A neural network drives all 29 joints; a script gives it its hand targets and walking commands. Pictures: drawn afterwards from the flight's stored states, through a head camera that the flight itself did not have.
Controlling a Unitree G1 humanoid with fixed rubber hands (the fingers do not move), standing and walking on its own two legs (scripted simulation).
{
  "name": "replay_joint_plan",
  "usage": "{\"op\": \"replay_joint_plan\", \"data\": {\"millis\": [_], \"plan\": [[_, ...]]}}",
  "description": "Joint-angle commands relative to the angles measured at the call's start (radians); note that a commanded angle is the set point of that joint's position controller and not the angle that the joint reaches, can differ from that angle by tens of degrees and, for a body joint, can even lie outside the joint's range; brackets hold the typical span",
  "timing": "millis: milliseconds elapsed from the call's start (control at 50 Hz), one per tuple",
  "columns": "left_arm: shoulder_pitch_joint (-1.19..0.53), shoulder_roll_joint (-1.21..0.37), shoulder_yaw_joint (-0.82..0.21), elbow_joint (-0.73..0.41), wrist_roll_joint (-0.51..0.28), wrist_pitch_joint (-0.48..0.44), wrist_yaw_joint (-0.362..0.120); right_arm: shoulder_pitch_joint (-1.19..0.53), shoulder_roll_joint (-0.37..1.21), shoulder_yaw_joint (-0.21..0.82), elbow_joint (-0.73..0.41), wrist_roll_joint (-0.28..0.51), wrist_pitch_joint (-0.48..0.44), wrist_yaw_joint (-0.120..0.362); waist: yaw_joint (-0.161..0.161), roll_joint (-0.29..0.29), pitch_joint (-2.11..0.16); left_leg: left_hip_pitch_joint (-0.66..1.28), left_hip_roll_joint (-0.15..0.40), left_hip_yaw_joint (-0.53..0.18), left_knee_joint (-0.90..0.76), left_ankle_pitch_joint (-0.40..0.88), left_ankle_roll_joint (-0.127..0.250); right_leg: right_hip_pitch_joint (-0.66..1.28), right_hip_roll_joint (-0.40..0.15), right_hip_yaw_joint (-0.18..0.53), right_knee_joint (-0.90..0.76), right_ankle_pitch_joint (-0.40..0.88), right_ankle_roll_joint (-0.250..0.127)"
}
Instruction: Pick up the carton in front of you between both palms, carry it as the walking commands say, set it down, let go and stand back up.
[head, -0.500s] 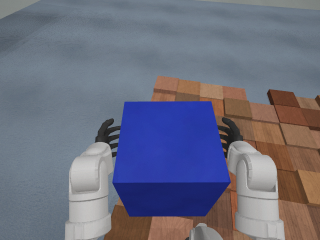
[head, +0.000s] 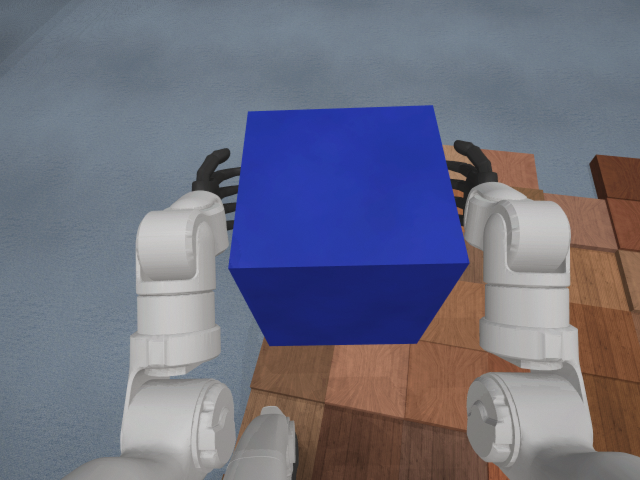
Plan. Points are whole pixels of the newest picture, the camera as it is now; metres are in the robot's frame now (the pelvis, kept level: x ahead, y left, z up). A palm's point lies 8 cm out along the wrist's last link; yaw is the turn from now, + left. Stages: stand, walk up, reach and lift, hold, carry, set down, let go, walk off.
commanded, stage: carry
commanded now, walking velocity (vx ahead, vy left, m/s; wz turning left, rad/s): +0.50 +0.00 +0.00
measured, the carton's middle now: (341, 240) +0.38 +0.00 +0.05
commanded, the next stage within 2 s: none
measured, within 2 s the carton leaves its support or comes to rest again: neither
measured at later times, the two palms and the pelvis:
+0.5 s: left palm (252, 67) +0.73 +0.15 +0.08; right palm (427, 66) +0.71 -0.15 +0.08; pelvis +0.35 +0.02 -0.03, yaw +1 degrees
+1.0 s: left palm out of the picture +1.07 +0.21 +0.16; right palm out of the picture +1.08 -0.09 +0.16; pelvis +0.71 +0.03 -0.02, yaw +2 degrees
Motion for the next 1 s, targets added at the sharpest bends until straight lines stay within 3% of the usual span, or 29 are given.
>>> {"op": "replay_joint_plan", "data": {"millis": [0, 80, 120, 140, 160, 180, 200, 220, 240, 280, 320, 400, 440, 480, 520, 540, 560, 580, 600, 640, 680, 760, 840, 880, 900, 920, 940, 960, 980], "plan": [[-0.719, -0.968, -0.634, -0.153, -0.421, 0.018, -0.228, -0.722, 1.031, 0.666, -0.123, 0.419, 0.003, 0.195, 0.059, -0.119, -0.432, -0.096, -0.035, 0.047, -0.134, 0.124, 0.007, 0.505, -0.208, 0.156, 0.021, 0.698, -0.080], [-0.719, -0.926, -0.614, -0.134, -0.410, 0.070, -0.226, -0.716, 0.966, 0.616, -0.099, 0.389, 0.065, 0.202, 0.071, -0.128, -0.375, 0.037, -0.077, 0.094, -0.381, 0.245, 0.038, 0.511, -0.182, 0.126, 0.099, 0.745, -0.042], [-0.752, -0.923, -0.610, -0.129, -0.423, 0.092, -0.230, -0.723, 0.933, 0.583, -0.081, 0.376, 0.091, 0.206, 0.028, -0.155, -0.390, 0.279, -0.112, 0.126, -0.437, 0.230, 0.061, 0.433, -0.182, 0.106, 0.193, 0.888, -0.009], [-0.783, -0.923, -0.611, -0.130, -0.432, 0.103, -0.232, -0.714, 0.923, 0.567, -0.069, 0.369, 0.100, 0.206, -0.038, -0.143, -0.442, 0.466, -0.111, 0.143, -0.465, 0.254, 0.066, 0.380, -0.170, 0.058, 0.358, 0.902, 0.018], [-0.832, -0.942, -0.606, -0.136, -0.447, 0.115, -0.233, -0.752, 0.895, 0.544, -0.067, 0.351, 0.105, 0.204, -0.058, 0.036, -0.558, 0.864, -0.028, 0.074, -0.310, 0.345, 0.127, 0.085, -0.144, 0.050, 0.581, 0.706, 0.069], [-0.862, -0.943, -0.604, -0.155, -0.457, 0.130, -0.234, -0.712, 0.901, 0.535, -0.023, 0.343, 0.109, 0.202, -0.128, 0.248, -0.707, 1.232, 0.203, -0.310, -0.252, 0.401, 0.275, -0.317, -0.056, 0.082, 0.930, 0.256, 0.127], [-0.874, -0.947, -0.600, -0.146, -0.454, 0.143, -0.232, -0.670, 0.918, 0.521, -0.011, 0.356, 0.113, 0.204, -0.129, 0.248, -0.702, 1.295, 0.238, -0.425, -0.278, 0.519, 0.294, -0.510, 0.043, 0.137, 1.050, -0.250, 0.122], [-0.858, -0.970, -0.588, -0.128, -0.446, 0.146, -0.228, -0.696, 0.927, 0.521, -0.058, 0.373, 0.118, 0.205, -0.138, 0.150, -0.658, 1.282, 0.224, -0.407, -0.282, 0.460, 0.276, -0.606, 0.019, 0.192, 1.071, -0.256, 0.097], [-0.843, -0.980, -0.574, -0.133, -0.431, 0.148, -0.223, -0.739, 0.966, 0.531, -0.102, 0.389, 0.121, 0.207, -0.142, 0.061, -0.593, 1.200, 0.203, -0.370, -0.333, 0.425, 0.221, -0.643, -0.018, 0.179, 0.953, -0.196, 0.081], [-0.807, -1.005, -0.546, -0.136, -0.389, 0.146, -0.212, -0.822, 1.027, 0.559, -0.179, 0.419, 0.122, 0.213, -0.105, 0.054, -0.604, 1.077, 0.193, -0.349, -0.393, 0.174, 0.192, -0.588, -0.072, 0.180, 0.832, -0.124, 0.080], [-0.759, -1.012, -0.550, -0.129, -0.344, 0.134, -0.201, -0.821, 1.076, 0.589, -0.199, 0.437, 0.112, 0.228, -0.096, 0.082, -0.606, 0.991, 0.170, -0.310, -0.425, 0.052, 0.197, -0.545, -0.068, 0.144, 0.793, -0.132, 0.089], [-0.691, -1.051, -0.602, -0.090, -0.290, 0.076, -0.197, -0.796, 1.142, 0.670, -0.155, 0.460, 0.066, 0.269, -0.094, 0.090, -0.502, 0.859, 0.116, -0.207, -0.485, -0.020, 0.194, -0.519, -0.065, 0.076, 0.496, -0.118, 0.105], [-0.674, -1.063, -0.630, -0.082, -0.285, 0.046, -0.200, -0.786, 1.159, 0.700, -0.136, 0.472, 0.038, 0.283, -0.087, 0.130, -0.478, 0.810, 0.098, -0.141, -0.477, 0.084, 0.161, -0.406, -0.039, 0.023, 0.365, 0.004, 0.093], [-0.642, -1.069, -0.654, -0.076, -0.291, 0.021, -0.205, -0.749, 1.161, 0.720, -0.112, 0.472, 0.013, 0.290, -0.055, 0.149, -0.475, 0.775, 0.088, -0.074, -0.428, 0.241, 0.119, -0.245, -0.009, -0.032, 0.244, 0.058, 0.075], [-0.610, -1.078, -0.672, -0.079, -0.308, 0.000, -0.217, -0.699, 1.155, 0.738, -0.091, 0.461, -0.011, 0.289, 0.050, 0.092, -0.552, 0.648, 0.077, 0.032, -0.165, 0.475, 0.071, 0.132, 0.036, -0.107, 0.112, 0.131, 0.044], [-0.584, -1.078, -0.680, -0.076, -0.323, -0.010, -0.227, -0.692, 1.144, 0.746, -0.100, 0.451, -0.025, 0.285, 0.106, -0.005, -0.584, 0.487, 0.038, 0.050, 0.047, 0.319, 0.049, 0.344, -0.029, -0.036, 0.108, 0.116, 0.043], [-0.560, -1.067, -0.676, -0.046, -0.321, -0.022, -0.235, -0.665, 1.149, 0.745, -0.080, 0.456, -0.023, 0.288, 0.088, -0.246, -0.578, 0.200, -0.116, 0.052, 0.278, -0.147, 0.004, 0.459, -0.270, 0.471, -0.014, 0.162, -0.082], [-0.565, -1.065, -0.690, -0.035, -0.335, -0.024, -0.243, -0.663, 1.127, 0.731, -0.071, 0.437, -0.022, 0.282, 0.059, -0.315, -0.639, 0.084, -0.152, -0.052, 0.491, -0.402, 0.008, 0.544, -0.375, 0.704, -0.029, 0.331, -0.193], [-0.582, -1.088, -0.716, -0.058, -0.371, -0.025, -0.253, -0.639, 1.117, 0.714, -0.058, 0.414, -0.027, 0.273, 0.052, -0.218, -0.614, 0.008, -0.105, -0.096, 0.580, -0.418, 0.018, 0.545, -0.378, 0.643, 0.023, 0.392, -0.208], [-0.670, -1.133, -0.752, -0.132, -0.438, -0.033, -0.270, -0.611, 1.111, 0.688, -0.059, 0.380, -0.037, 0.255, 0.049, -0.074, -0.553, -0.045, -0.067, -0.069, 0.479, -0.408, 0.009, 0.473, -0.331, 0.539, 0.023, 0.468, -0.153], [-0.726, -1.154, -0.768, -0.179, -0.490, -0.035, -0.280, -0.596, 1.101, 0.669, -0.074, 0.356, -0.043, 0.235, 0.052, -0.092, -0.525, 0.006, -0.066, -0.048, 0.333, -0.367, 0.000, 0.402, -0.298, 0.477, -0.009, 0.465, -0.125], [-0.736, -1.119, -0.752, -0.194, -0.516, -0.025, -0.288, -0.555, 1.052, 0.649, -0.086, 0.306, -0.045, 0.199, 0.061, -0.123, -0.504, 0.005, -0.080, -0.005, 0.115, -0.333, -0.007, 0.387, -0.298, 0.427, -0.028, 0.526, -0.149], [-0.738, -1.047, -0.711, -0.178, -0.519, 0.008, -0.286, -0.593, 0.971, 0.634, -0.117, 0.283, -0.018, 0.172, 0.058, -0.174, -0.445, 0.150, -0.137, 0.095, -0.171, -0.137, -0.004, 0.290, -0.226, 0.261, -0.010, 0.687, -0.085], [-0.720, -1.005, -0.680, -0.139, -0.504, 0.032, -0.279, -0.612, 0.933, 0.625, -0.112, 0.287, 0.009, 0.166, 0.040, -0.185, -0.450, 0.272, -0.161, 0.131, -0.282, -0.035, 0.014, 0.261, -0.206, 0.196, 0.057, 0.848, -0.043], [-0.714, -0.984, -0.663, -0.116, -0.496, 0.044, -0.275, -0.619, 0.921, 0.618, -0.099, 0.294, 0.024, 0.167, 0.012, -0.172, -0.485, 0.403, -0.174, 0.150, -0.355, 0.047, 0.032, 0.234, -0.190, 0.146, 0.145, 0.931, -0.009], [-0.721, -0.965, -0.648, -0.095, -0.487, 0.057, -0.270, -0.621, 0.907, 0.608, -0.081, 0.304, 0.037, 0.170, -0.031, -0.157, -0.535, 0.591, -0.162, 0.154, -0.402, 0.109, 0.054, 0.158, -0.167, 0.102, 0.253, 0.892, 0.025], [-0.739, -0.943, -0.631, -0.074, -0.475, 0.068, -0.265, -0.636, 0.894, 0.599, -0.069, 0.318, 0.050, 0.176, -0.075, -0.119, -0.561, 0.774, -0.077, 0.055, -0.393, 0.097, 0.069, 0.016, -0.145, 0.099, 0.393, 0.672, 0.048], [-0.763, -0.943, -0.615, -0.058, -0.470, 0.085, -0.261, -0.658, 0.867, 0.582, -0.050, 0.321, 0.060, 0.179, -0.084, 0.104, -0.671, 1.063, 0.223, -0.374, -0.327, 0.243, 0.204, -0.292, -0.054, 0.098, 0.684, 0.214, 0.079], [-0.783, -0.937, -0.604, -0.054, -0.458, 0.100, -0.255, -0.676, 0.882, 0.579, -0.033, 0.334, 0.065, 0.183, -0.104, 0.239, -0.681, 1.131, 0.291, -0.591, -0.377, 0.284, 0.313, -0.482, 0.052, 0.135, 0.908, -0.207, 0.078]]}}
